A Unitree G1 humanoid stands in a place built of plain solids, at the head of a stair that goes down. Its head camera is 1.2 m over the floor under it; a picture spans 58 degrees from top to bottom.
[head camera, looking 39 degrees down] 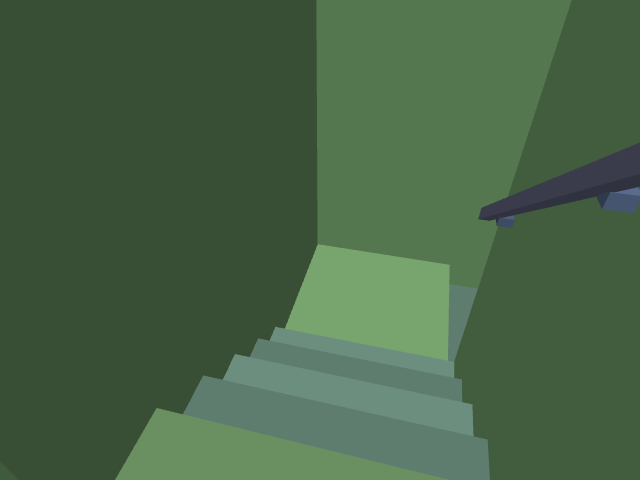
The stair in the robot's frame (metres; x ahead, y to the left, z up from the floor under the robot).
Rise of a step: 0.19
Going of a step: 0.24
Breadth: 1.00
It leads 14 degrees to the right of straight ahead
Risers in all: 5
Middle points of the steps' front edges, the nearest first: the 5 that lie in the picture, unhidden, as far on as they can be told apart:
0.57 0.00 0.00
0.80 -0.06 -0.19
1.04 -0.11 -0.38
1.27 -0.17 -0.57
1.50 -0.23 -0.75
